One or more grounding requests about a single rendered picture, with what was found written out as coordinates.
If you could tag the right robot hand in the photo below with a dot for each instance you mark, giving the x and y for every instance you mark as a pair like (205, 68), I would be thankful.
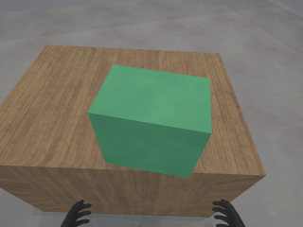
(232, 217)

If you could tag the pedestal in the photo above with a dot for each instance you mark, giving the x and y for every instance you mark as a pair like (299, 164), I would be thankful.
(50, 156)

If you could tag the carton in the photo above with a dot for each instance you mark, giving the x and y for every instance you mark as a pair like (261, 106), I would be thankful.
(152, 120)

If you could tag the left robot hand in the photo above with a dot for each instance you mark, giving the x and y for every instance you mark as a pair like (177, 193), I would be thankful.
(74, 213)

